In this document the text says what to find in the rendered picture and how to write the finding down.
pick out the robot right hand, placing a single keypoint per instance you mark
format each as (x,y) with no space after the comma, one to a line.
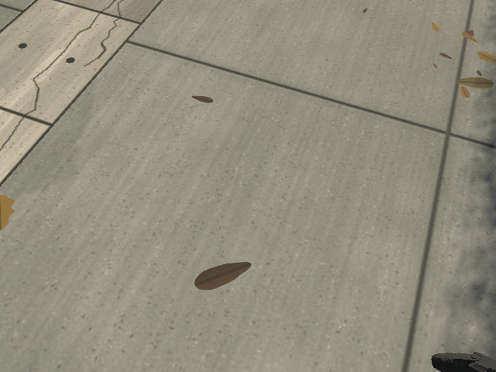
(463,362)

